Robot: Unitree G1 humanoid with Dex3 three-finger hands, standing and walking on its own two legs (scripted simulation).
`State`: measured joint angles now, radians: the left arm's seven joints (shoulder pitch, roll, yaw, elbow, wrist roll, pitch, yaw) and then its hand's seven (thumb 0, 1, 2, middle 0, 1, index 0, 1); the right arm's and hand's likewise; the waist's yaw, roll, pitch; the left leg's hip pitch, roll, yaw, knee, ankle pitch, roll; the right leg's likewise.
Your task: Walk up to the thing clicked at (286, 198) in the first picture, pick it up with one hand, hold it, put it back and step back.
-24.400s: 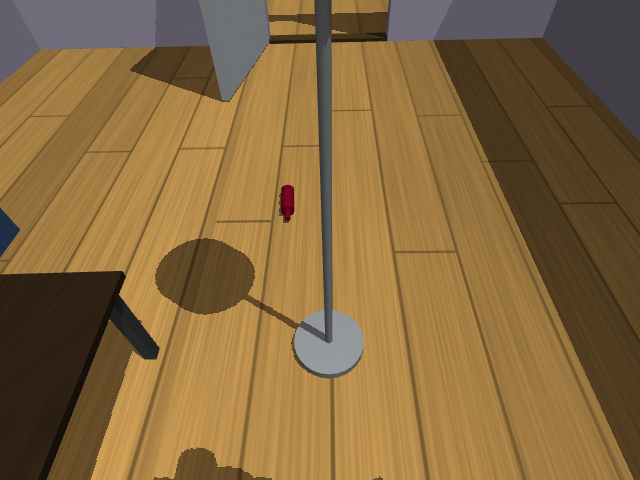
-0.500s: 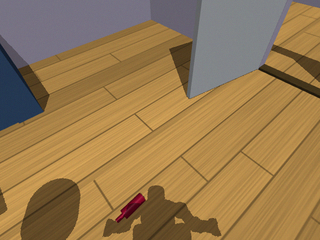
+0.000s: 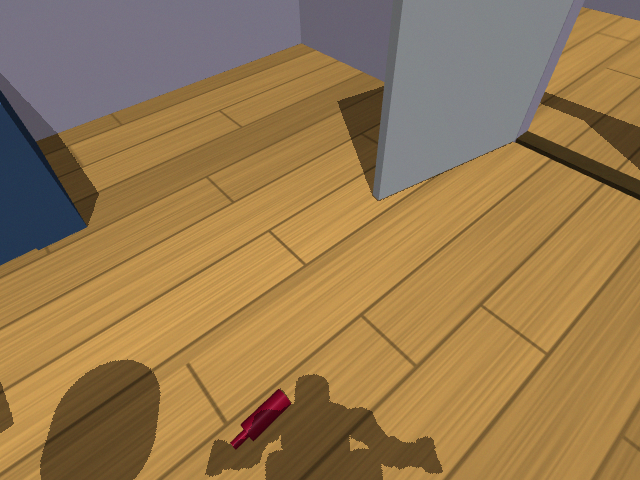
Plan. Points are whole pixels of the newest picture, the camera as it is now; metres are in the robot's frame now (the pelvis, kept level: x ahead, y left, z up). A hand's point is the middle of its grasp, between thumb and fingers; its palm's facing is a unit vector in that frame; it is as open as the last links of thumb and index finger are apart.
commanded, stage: stand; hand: left
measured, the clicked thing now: (259, 420) +0.41 +0.23 -0.75
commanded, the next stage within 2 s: none
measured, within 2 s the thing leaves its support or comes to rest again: neither
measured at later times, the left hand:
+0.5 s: hand out of the picture +0.07 +0.26 -0.16, palm faces -0.03 -0.94 -0.35, open 7.4 cm
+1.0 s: hand out of the picture +0.08 +0.26 -0.16, palm faces -0.04 -0.93 -0.35, open 7.4 cm
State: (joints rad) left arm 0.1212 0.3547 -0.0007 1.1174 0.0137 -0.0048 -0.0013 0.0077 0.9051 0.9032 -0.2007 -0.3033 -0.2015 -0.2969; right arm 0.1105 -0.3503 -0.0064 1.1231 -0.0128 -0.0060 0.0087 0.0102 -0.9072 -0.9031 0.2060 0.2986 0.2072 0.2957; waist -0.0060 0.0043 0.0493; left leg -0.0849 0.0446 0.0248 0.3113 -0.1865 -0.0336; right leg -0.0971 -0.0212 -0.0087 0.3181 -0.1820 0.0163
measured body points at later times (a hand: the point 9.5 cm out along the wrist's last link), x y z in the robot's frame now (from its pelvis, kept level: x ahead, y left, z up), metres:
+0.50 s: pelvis +0.00 +0.00 +0.00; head +0.01 +0.00 +0.45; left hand +0.07 +0.30 -0.13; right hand +0.07 -0.30 -0.13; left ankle -0.01 +0.14 -0.75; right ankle +0.00 -0.13 -0.75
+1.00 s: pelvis +0.00 +0.00 +0.00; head +0.01 +0.00 +0.45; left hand +0.08 +0.30 -0.13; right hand +0.08 -0.30 -0.13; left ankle -0.01 +0.14 -0.75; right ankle +0.00 -0.13 -0.75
